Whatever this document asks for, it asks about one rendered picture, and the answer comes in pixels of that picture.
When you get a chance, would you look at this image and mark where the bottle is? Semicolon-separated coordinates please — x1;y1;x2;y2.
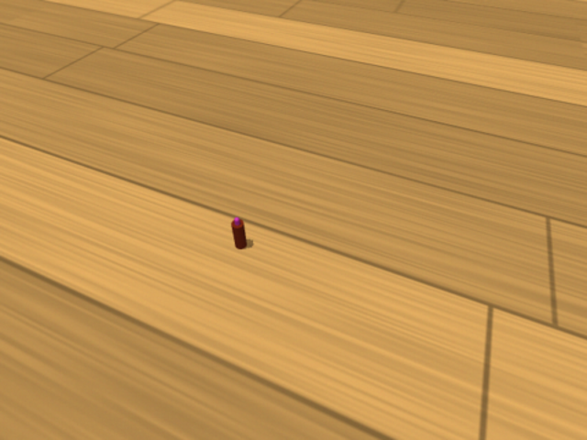
231;217;247;249

